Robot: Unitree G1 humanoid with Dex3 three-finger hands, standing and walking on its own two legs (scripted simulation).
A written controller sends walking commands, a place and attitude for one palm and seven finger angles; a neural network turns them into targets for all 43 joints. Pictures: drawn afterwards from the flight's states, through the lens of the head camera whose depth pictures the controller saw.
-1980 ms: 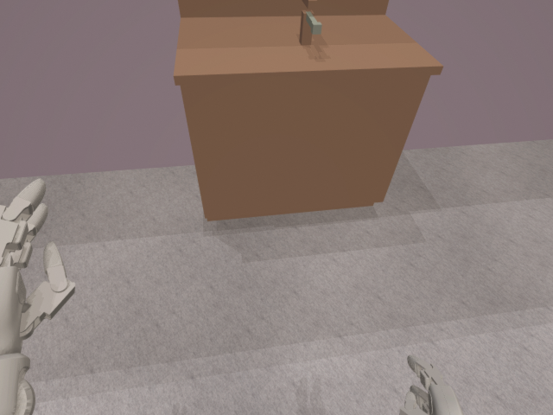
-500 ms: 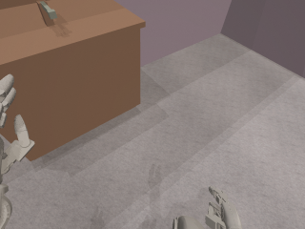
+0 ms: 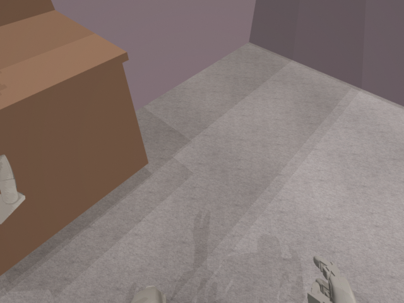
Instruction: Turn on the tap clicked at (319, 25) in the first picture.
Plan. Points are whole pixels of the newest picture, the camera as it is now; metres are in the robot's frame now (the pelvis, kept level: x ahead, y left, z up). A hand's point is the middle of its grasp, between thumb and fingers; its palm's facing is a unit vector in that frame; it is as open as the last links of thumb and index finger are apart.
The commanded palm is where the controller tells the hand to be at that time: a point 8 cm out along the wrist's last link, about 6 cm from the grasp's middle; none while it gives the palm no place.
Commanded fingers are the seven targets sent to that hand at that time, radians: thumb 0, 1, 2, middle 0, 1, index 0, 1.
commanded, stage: turn to face it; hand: left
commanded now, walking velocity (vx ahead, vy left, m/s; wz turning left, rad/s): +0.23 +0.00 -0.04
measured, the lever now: out of the picture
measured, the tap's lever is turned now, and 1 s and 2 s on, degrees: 0 0 0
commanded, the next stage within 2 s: take the last steps up to it in 0.92 s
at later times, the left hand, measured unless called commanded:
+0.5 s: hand (28, 161) +0.28 +0.27 +0.18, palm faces +0.56 -0.68 -0.48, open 7.4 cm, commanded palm +0.21 +0.29 +0.19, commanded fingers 0.00 0.90 0.90 -0.20 -0.30 -0.20 -0.30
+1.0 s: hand (56, 199) +0.23 +0.21 +0.17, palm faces +0.71 -0.59 -0.38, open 7.4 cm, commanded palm +0.16 +0.23 +0.19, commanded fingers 0.00 0.90 0.90 -0.20 -0.30 -0.20 -0.30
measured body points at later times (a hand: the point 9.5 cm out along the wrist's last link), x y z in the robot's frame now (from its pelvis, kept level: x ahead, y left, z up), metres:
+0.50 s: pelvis +0.11 -0.01 +0.00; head +0.15 -0.02 +0.45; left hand +0.25 +0.30 +0.21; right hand +0.29 -0.21 -0.11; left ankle +0.11 +0.11 -0.70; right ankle +0.07 -0.11 -0.73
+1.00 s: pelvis +0.11 -0.08 +0.00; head +0.13 -0.11 +0.45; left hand +0.19 +0.24 +0.19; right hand +0.36 -0.23 -0.10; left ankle +0.07 +0.05 -0.65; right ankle +0.19 -0.16 -0.73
